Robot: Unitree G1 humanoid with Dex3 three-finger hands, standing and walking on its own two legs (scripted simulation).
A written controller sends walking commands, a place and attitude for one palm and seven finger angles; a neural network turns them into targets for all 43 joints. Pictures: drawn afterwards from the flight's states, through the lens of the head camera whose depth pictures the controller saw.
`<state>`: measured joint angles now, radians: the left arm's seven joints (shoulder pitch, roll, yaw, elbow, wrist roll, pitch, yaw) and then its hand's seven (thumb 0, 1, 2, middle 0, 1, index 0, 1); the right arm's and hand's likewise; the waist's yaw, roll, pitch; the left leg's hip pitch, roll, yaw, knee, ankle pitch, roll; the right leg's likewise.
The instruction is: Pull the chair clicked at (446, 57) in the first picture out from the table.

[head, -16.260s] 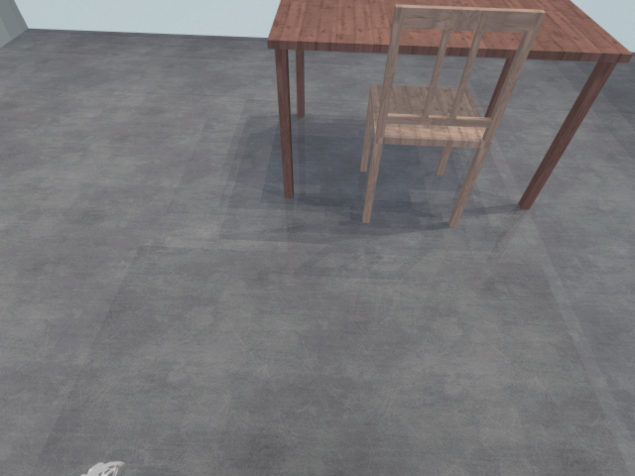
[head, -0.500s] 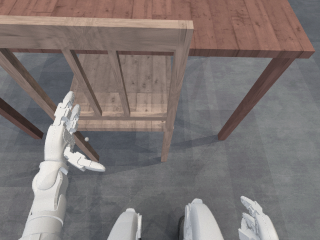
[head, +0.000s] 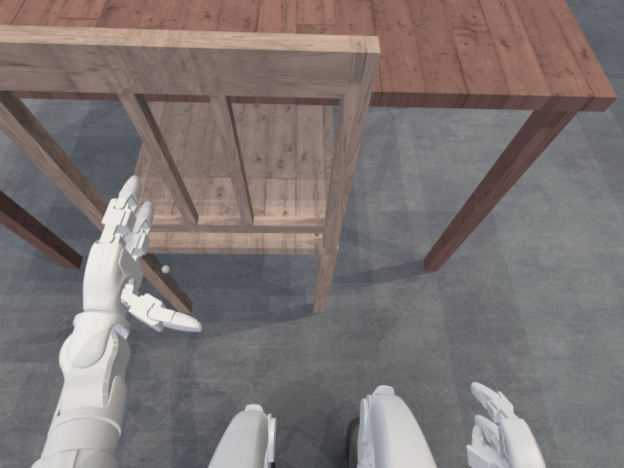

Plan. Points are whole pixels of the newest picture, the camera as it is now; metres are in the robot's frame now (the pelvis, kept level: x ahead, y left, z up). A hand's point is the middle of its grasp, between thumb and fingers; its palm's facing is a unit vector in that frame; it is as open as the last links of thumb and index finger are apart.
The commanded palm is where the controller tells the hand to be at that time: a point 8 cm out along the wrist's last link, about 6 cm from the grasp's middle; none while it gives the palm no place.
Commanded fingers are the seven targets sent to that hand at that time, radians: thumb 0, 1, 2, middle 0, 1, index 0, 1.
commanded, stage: aim the fingers beside a spindle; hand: left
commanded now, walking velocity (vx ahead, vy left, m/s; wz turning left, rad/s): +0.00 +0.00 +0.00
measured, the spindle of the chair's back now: (167, 169) +0.49 +0.21 +0.02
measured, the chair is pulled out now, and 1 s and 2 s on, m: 0.00 0.00 0.00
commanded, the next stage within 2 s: push the fingers through the gap in 0.08 s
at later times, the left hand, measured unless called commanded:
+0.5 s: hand (172, 251) +0.37 +0.18 +0.02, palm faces +0.00 -1.00 -0.04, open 16.9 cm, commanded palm +0.35 +0.24 +0.02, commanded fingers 0.00 -0.50 0.30 -0.06 -0.08 -0.06 -0.08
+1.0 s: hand (179, 217) +0.42 +0.19 +0.02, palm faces +0.03 -1.00 -0.06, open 16.9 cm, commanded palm +0.40 +0.23 +0.02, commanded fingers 0.00 -0.50 0.30 -0.06 -0.08 -0.06 -0.08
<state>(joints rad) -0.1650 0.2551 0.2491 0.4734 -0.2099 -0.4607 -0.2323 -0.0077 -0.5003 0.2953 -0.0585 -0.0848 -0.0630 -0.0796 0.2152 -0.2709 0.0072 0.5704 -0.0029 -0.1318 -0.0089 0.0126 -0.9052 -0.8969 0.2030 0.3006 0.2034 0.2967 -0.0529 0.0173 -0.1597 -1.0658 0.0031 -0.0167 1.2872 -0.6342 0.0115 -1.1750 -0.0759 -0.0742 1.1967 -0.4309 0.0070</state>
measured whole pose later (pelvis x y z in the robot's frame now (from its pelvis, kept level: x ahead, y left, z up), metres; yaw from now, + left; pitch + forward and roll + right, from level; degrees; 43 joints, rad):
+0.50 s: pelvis +0.00 +0.00 +0.00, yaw +0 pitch +24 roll -2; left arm -0.26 0.26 0.25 0.53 -0.18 -0.45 -0.21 -0.01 -0.50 0.30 -0.06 -0.08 -0.06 -0.08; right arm 0.21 -0.26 0.02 0.58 -0.01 -0.12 -0.01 0.01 -0.91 -0.90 0.20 0.30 0.20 0.30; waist -0.06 0.02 -0.16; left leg -1.08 0.00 -0.01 1.30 -0.63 0.02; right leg -1.19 -0.08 -0.07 1.20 -0.43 0.01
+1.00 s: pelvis -0.01 +0.00 +0.00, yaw -1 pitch +25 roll -1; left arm -0.48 0.33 0.34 0.78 -0.15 -0.48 -0.20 -0.01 -0.50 0.30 -0.06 -0.09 -0.06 -0.08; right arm 0.26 -0.27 0.02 0.61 -0.02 -0.08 0.00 0.01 -0.91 -0.90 0.20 0.30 0.20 0.30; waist -0.10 0.02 -0.15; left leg -1.11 0.01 -0.01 1.29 -0.62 0.01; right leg -1.22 -0.07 -0.06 1.20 -0.41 0.00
